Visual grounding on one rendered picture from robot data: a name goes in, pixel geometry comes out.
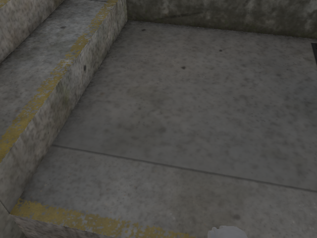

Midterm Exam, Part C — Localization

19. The right robot thigh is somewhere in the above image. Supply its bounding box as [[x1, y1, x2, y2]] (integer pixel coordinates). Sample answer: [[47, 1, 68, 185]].
[[207, 225, 248, 238]]

